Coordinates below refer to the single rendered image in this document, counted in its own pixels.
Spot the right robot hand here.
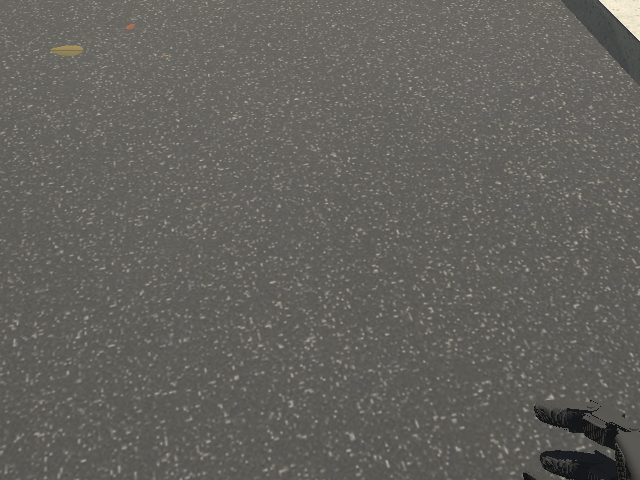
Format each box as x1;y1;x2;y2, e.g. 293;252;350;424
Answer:
523;399;640;480

